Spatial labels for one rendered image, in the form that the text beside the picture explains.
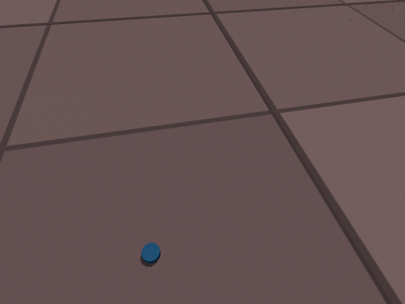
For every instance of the tin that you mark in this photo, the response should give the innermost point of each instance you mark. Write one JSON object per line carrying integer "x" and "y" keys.
{"x": 151, "y": 253}

